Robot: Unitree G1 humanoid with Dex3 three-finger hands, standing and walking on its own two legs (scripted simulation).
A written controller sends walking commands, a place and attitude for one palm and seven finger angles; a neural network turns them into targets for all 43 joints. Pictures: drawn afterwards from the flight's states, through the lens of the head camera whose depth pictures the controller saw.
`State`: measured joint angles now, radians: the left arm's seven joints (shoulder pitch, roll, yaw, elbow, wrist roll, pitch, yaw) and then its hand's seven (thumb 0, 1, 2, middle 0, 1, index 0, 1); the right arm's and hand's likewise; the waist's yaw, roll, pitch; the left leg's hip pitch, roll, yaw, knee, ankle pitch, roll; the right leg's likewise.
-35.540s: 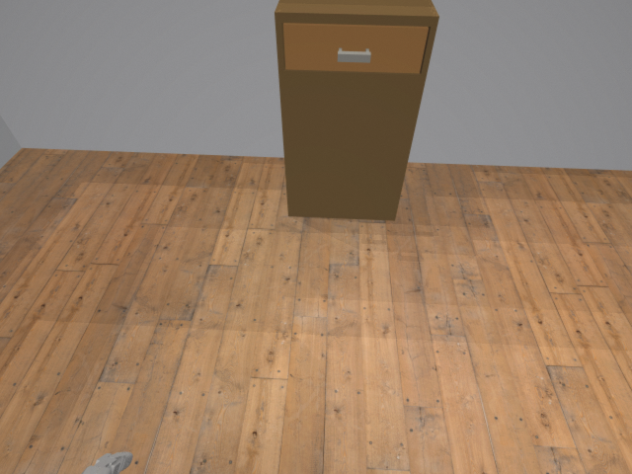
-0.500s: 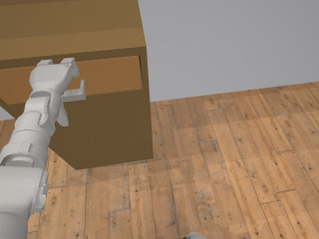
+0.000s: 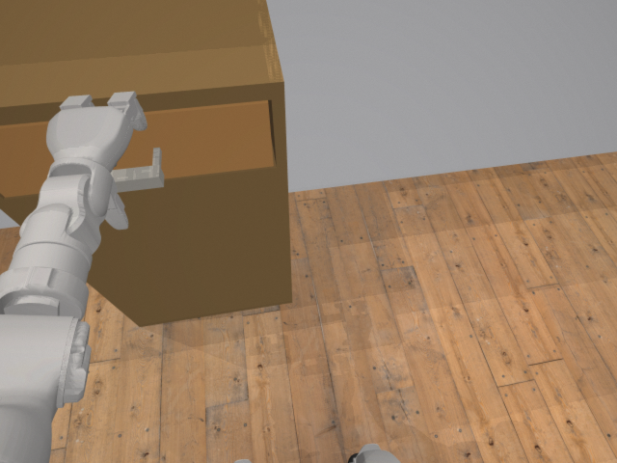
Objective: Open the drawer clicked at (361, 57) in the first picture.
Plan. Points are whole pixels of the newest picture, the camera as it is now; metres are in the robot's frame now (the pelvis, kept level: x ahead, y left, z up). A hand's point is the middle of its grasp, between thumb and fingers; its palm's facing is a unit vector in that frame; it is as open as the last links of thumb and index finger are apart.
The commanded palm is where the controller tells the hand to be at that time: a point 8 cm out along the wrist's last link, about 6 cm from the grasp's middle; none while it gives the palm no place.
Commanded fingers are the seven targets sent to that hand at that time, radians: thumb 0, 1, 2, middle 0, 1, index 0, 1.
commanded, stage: re-aim the fingers above the handle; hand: left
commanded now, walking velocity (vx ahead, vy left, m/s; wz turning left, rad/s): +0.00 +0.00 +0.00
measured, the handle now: (127, 168) +0.54 +0.26 +0.02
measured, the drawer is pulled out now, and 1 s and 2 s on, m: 0.00 0.00 0.00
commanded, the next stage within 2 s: lower the fingers behind the handle in 1.02 s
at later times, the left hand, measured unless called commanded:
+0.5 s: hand (121, 153) +0.50 +0.23 +0.09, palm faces +0.09 +0.00 -1.00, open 13.8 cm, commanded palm +0.47 +0.26 +0.13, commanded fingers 0.00 -0.50 0.30 -0.30 -1.20 -0.30 -1.20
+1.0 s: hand (117, 167) +0.49 +0.24 +0.07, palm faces +0.02 -0.02 -1.00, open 13.8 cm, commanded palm +0.48 +0.26 +0.13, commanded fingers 0.00 -0.50 0.30 -0.30 -1.20 -0.30 -1.20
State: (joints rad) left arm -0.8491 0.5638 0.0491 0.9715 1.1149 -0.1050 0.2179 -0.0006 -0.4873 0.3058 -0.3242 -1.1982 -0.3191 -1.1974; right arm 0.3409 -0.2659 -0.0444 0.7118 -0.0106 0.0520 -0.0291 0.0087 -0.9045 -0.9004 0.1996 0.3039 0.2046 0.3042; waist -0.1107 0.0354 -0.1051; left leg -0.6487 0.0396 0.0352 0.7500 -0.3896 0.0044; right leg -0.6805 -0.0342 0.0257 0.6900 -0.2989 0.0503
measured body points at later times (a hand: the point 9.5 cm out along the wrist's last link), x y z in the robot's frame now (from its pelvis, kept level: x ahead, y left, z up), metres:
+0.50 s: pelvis -0.01 -0.01 +0.00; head +0.09 -0.01 +0.44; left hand +0.49 +0.23 +0.14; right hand +0.03 -0.29 -0.13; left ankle -0.03 +0.11 -0.71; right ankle +0.01 -0.16 -0.71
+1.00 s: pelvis -0.01 -0.01 -0.01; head +0.10 +0.00 +0.43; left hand +0.49 +0.24 +0.13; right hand +0.01 -0.31 -0.12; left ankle -0.03 +0.11 -0.71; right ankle +0.01 -0.16 -0.71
